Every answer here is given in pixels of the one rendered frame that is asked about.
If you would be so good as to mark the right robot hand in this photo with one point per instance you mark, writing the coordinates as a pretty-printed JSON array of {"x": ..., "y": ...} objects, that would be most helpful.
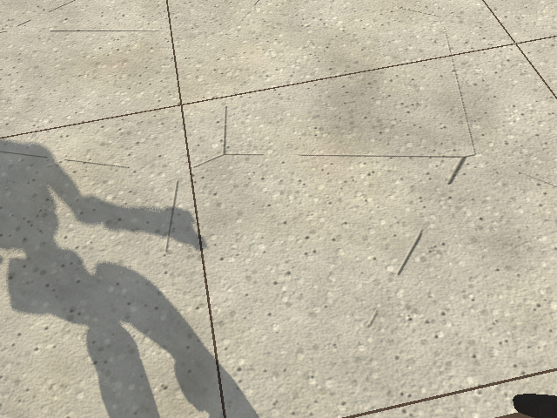
[{"x": 536, "y": 405}]

